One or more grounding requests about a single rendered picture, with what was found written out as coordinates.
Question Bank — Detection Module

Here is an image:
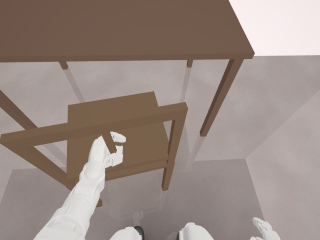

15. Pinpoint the robot left upper arm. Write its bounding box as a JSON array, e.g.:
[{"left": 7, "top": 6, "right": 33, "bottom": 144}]
[{"left": 36, "top": 227, "right": 86, "bottom": 240}]

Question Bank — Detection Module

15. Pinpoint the chair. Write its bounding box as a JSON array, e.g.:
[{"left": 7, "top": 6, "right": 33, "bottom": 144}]
[{"left": 0, "top": 91, "right": 188, "bottom": 207}]

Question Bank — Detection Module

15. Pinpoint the table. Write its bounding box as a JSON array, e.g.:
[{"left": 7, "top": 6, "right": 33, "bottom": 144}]
[{"left": 0, "top": 0, "right": 255, "bottom": 137}]

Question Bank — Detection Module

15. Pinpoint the robot right hand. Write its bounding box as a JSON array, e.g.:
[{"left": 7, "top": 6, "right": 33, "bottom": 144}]
[{"left": 250, "top": 217, "right": 281, "bottom": 240}]

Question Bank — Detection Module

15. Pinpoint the left robot forearm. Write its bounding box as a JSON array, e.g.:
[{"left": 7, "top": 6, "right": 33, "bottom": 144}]
[{"left": 33, "top": 160, "right": 105, "bottom": 240}]

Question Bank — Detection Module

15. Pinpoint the robot left hand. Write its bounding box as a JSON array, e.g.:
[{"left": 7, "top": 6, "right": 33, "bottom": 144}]
[{"left": 88, "top": 131, "right": 126, "bottom": 168}]

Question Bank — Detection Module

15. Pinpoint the robot right shin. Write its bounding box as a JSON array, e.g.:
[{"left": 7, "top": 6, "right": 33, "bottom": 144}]
[{"left": 185, "top": 222, "right": 195, "bottom": 227}]

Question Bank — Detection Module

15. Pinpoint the robot left thigh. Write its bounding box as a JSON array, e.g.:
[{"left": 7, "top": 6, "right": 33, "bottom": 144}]
[{"left": 110, "top": 229, "right": 142, "bottom": 240}]

